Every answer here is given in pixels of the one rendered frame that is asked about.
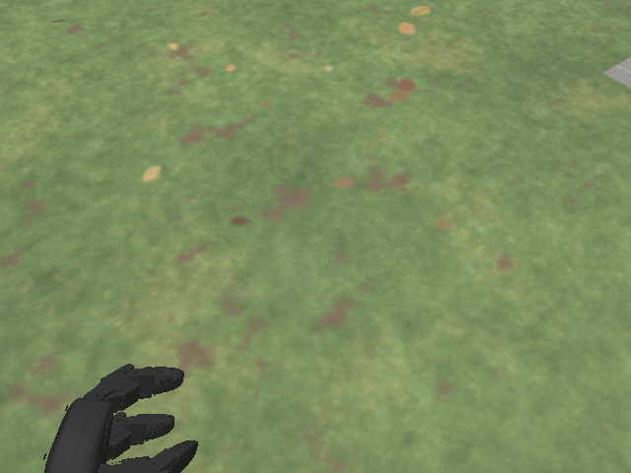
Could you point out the left robot hand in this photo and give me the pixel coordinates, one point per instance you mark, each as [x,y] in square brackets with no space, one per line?
[89,434]

